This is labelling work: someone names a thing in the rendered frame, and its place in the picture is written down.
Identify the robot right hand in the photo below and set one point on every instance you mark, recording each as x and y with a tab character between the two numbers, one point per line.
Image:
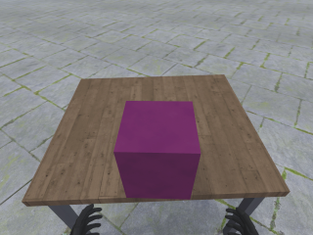
245	227

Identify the table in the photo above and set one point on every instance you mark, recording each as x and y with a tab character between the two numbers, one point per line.
79	166

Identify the carton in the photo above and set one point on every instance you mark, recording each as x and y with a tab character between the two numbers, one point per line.
157	149

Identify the robot left hand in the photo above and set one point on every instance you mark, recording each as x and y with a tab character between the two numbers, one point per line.
80	227

